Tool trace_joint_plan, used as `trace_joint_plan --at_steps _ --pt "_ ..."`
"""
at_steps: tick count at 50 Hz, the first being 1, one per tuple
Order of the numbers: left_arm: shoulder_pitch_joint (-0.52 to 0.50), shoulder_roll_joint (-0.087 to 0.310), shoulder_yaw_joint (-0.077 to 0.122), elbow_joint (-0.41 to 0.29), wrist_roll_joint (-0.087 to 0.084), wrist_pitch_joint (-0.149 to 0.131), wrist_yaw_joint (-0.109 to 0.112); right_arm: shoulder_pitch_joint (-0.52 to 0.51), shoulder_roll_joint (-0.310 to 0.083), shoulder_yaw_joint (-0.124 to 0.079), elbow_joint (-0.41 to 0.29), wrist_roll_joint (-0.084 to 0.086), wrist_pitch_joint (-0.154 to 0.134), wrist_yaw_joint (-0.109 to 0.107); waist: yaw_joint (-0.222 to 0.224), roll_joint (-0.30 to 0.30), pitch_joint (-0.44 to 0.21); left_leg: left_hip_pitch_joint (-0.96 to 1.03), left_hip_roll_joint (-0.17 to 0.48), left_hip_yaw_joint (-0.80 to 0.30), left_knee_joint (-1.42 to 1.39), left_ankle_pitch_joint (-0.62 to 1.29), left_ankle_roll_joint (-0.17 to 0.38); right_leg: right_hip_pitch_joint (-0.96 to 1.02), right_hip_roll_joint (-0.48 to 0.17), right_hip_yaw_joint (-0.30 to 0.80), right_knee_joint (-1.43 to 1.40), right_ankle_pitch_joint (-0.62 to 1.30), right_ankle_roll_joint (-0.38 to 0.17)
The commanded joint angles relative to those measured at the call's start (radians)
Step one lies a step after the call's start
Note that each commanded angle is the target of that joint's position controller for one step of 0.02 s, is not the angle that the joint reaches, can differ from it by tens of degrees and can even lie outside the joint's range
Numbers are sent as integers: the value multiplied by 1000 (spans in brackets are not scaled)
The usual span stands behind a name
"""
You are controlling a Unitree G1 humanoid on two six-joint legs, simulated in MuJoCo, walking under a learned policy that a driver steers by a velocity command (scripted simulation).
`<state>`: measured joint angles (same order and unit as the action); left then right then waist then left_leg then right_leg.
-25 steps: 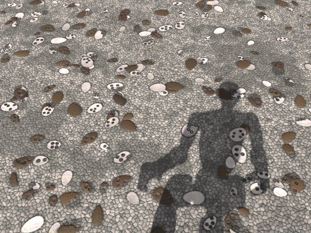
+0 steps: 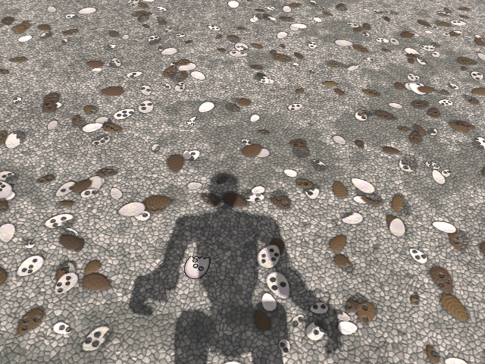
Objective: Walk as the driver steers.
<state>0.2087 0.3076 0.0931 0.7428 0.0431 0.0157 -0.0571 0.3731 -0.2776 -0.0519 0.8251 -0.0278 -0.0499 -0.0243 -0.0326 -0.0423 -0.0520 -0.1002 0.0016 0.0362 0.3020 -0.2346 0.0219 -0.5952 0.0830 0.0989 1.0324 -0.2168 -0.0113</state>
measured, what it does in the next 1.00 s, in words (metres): walks ahead, turning left: right foot, then left foot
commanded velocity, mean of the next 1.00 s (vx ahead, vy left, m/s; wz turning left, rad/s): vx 0.48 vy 0.00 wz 0.18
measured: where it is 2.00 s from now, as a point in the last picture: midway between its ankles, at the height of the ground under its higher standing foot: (184, 231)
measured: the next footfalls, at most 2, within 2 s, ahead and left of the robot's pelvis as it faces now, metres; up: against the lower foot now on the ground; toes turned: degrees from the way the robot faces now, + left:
right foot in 0.26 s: +0.22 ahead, -0.15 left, +0.00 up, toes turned -6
left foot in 0.76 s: +0.54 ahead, +0.03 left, +0.00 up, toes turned +11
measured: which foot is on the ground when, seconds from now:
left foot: down 0.00-0.28, up 0.30-0.74, down 0.76-1.00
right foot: up 0.00-0.24, down 0.26-0.78, up 0.80-1.00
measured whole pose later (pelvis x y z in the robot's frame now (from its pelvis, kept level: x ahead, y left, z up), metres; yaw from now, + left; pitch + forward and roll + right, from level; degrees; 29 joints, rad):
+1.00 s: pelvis +0.51 -0.01 -0.01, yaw +15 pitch +0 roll +0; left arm 0.16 0.26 0.02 0.78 0.05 -0.04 -0.01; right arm 0.32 -0.27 -0.07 0.87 0.00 -0.04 0.01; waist -0.02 -0.03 0.06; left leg -0.19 -0.15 -0.02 0.36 -0.17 0.13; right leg -0.60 -0.12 0.04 1.06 -0.27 0.03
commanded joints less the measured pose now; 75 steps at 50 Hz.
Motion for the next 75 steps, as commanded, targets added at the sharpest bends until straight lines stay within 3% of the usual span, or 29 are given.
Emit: trace_joint_plan --at_steps 1,9,12,13,14,15,16,17,19,22,32,35,37,38,39,40,41,43,44,48,59,63,64,65,66,67,68,71,75 --pt "-69 40 -1 -65 2 -12 -11 19 -113 -26 -34 -2 -37 18 -9 143 153 60 221 -209 -205 -167 128 -215 -36 18 0 46 13" --pt "-273 1 -41 -124 -1 -31 -21 126 -133 -33 53 8 -31 28 -71 218 162 68 231 -70 -119 260 129 48 -75 -200 -427 -21 -19" --pt "-48 27 -27 -54 1 -54 10 105 -152 -32 79 19 -21 25 63 167 57 49 220 -4 153 703 103 376 -6 -228 -573 14 -93" --pt "124 70 -10 3 14 -66 25 94 -134 -24 71 26 -23 24 136 119 -67 -70 178 37 355 635 78 636 -55 -163 -565 17 -121" --pt "290 181 16 21 33 -72 43 88 -40 4 5 44 -28 34 194 -84 -233 -386 88 87 710 216 27 956 -372 250 -624 -218 -208" --pt "314 231 26 42 -5 -66 49 78 -63 -9 -4 26 -30 32 175 -191 -266 -546 -25 -1 906 -272 29 943 -513 600 -769 -118 -269" --pt "229 192 16 43 -18 -64 51 13 -106 -24 -10 16 -24 30 142 -85 -119 -612 45 -74 973 -220 47 845 -465 448 -740 -48 -261" --pt "151 116 -4 35 -17 -68 50 -13 -78 -15 -9 22 -30 38 107 -34 -21 -598 76 -80 937 -146 55 709 -420 308 -755 33 -237" --pt "56 25 -34 38 -21 -80 49 6 -51 -14 22 7 -11 47 39 -26 77 -513 112 -72 829 -71 48 527 -311 115 -838 82 -151" --pt "85 29 -35 68 -24 -109 54 25 -28 -15 34 0 17 64 12 -59 102 -499 87 -79 816 -13 30 477 -309 4 -887 237 -166" --pt "172 51 -38 150 -28 -128 73 -325 7 11 -94 -5 13 95 58 -12 174 -501 51 47 352 262 59 576 -310 -238 -905 499 -129" --pt "179 88 -32 167 -20 -114 86 -282 -20 1 -94 -8 16 85 28 -30 109 -413 -29 107 315 131 117 706 -326 -285 -719 924 -102" --pt "178 116 -25 167 -12 -91 92 -113 -60 -20 -50 -14 12 75 -43 -42 0 -218 -98 118 274 36 165 702 -324 -305 -414 1036 -92" --pt "171 121 -26 156 -14 -85 91 36 -104 -42 -7 -26 7 65 -113 -4 -80 7 -82 53 212 31 207 567 -301 -317 -167 856 -73" --pt "214 37 -45 108 -26 -91 78 108 -222 -76 -4 -31 11 46 -100 173 -193 292 193 -331 200 -31 311 252 -207 -328 206 270 -33" --pt "192 37 -43 55 -34 -98 64 75 -267 -85 -22 2 18 49 -65 271 -286 445 367 -834 32 53 451 -44 -9 -158 457 -341 -3" --pt "64 70 -38 36 -21 -107 60 45 -233 -82 -12 22 25 42 -82 114 -167 377 317 -692 5 34 400 -151 -92 -38 452 -228 -17" --pt "47 54 -45 32 -25 -121 58 -51 -143 -58 -13 21 23 33 -3 5 26 94 241 -478 -37 183 309 -82 -170 -53 264 -105 -16" --pt "64 48 -46 36 -7 -104 59 -85 -119 -49 -17 28 19 30 34 -9 58 -4 195 -405 -57 250 281 -19 -185 -53 212 -99 -3" --pt "66 21 -53 21 9 -50 48 -76 -135 -49 -15 27 -10 34 65 46 51 -118 114 -302 -88 344 275 45 -193 -84 55 -60 48" --pt "-287 36 -62 -114 -13 -65 34 93 -162 -59 -1 12 -2 22 -65 111 93 76 109 -387 -8 402 208 -47 -120 -84 -392 169 58" --pt "-78 97 -40 -66 -19 -86 50 -1 -196 -66 -35 8 -8 17 52 121 30 -2 92 -419 167 557 135 318 -57 -86 -527 49 3" --pt "55 130 -26 -35 -10 -100 63 -13 -181 -61 -36 17 -15 26 123 60 -44 -66 24 -366 361 533 109 515 -101 -52 -587 60 -27" --pt "223 208 -9 -31 13 -105 82 2 -97 -37 -67 28 -25 32 174 -65 -209 -183 -40 -271 653 250 86 746 -351 196 -624 -187 -75" --pt "171 281 7 -38 20 -89 82 122 -46 -26 -98 49 -19 32 76 -305 -251 -479 -176 -171 857 -348 62 875 -546 661 -774 -276 -175" --pt "106 186 -3 -48 3 -77 76 104 -129 -33 -57 14 0 21 55 -127 -129 -557 -66 -169 951 -268 70 757 -523 649 -770 -380 -181" --pt "51 97 -24 -59 -5 -76 72 33 -137 -37 -56 6 5 30 56 -12 -19 -543 -31 -157 935 -167 65 634 -469 472 -780 -317 -159" --pt "50 53 -39 -26 -10 -91 70 -18 -98 -31 -64 -9 28 59 34 -56 62 -482 32 -123 862 -79 37 485 -350 138 -824 45 -112" --pt "108 58 -33 16 -26 -123 55 -99 -68 -20 -98 -9 46 79 32 -63 59 -545 35 -113 835 -4 22 505 -340 -3 -847 298 -135"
